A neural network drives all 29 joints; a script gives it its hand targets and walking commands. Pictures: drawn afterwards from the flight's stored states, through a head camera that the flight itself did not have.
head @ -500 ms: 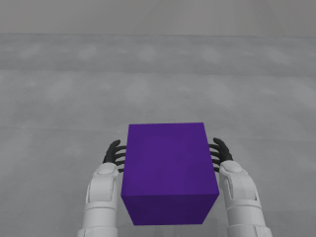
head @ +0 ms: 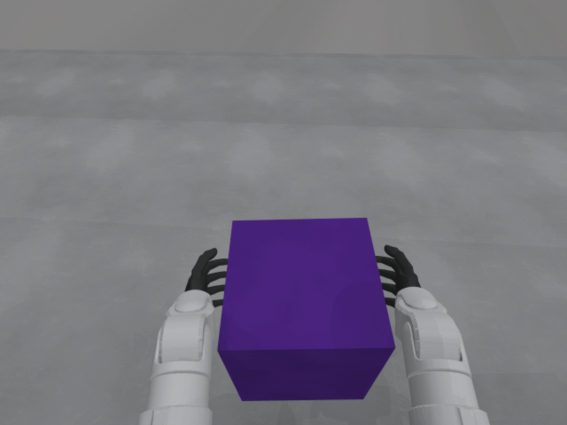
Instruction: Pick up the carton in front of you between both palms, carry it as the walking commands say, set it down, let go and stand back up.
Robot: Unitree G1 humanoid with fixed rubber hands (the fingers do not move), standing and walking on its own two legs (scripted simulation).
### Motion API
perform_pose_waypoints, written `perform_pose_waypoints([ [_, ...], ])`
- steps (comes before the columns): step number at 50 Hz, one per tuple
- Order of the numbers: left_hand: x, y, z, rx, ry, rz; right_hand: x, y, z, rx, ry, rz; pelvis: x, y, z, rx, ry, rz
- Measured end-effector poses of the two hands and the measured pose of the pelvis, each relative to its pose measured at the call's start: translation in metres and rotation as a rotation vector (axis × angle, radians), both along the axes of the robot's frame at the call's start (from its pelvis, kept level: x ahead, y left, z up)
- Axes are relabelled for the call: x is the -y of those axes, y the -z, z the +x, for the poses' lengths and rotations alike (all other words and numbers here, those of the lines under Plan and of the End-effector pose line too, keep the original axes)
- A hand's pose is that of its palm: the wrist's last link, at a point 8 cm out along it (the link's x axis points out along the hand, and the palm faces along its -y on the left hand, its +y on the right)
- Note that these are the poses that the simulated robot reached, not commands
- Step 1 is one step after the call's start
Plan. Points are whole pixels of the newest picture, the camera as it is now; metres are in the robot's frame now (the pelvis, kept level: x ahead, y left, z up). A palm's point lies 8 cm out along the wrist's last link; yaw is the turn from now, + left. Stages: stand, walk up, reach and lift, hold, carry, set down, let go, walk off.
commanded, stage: hold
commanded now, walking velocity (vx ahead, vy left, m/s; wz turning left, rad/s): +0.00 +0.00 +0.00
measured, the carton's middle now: (301, 314) +0.30 +0.00 -0.04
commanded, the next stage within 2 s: set down in 0.86 s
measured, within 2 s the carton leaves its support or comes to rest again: neither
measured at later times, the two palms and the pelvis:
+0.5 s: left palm (195, 315) +0.25 +0.14 +0.05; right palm (408, 289) +0.29 -0.15 +0.05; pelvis -0.02 -0.04 +0.00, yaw +7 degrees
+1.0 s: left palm (197, 297) +0.28 +0.15 +0.05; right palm (401, 273) +0.32 -0.15 +0.05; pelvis +0.01 -0.04 +0.00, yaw +7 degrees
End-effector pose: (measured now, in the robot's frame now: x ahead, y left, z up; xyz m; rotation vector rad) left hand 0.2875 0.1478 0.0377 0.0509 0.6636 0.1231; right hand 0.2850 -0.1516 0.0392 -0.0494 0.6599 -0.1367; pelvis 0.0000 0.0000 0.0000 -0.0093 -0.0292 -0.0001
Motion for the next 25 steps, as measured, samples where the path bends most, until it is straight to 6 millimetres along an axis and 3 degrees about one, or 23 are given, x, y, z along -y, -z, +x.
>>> perform_pose_waypoints([
  [12,-0.011,-0.006,-0.029,0.002,-0.097,0.003,-0.012,-0.007,0.001,0.002,-0.101,-0.002,0.016,-0.004,-0.011,0.098,-0.083,0.014],
  [25,0.003,-0.015,-0.033,0.006,-0.131,0.0,0.002,-0.011,0.004,0.006,-0.121,0.021,0.038,-0.002,-0.016,0.12,-0.121,0.02],
])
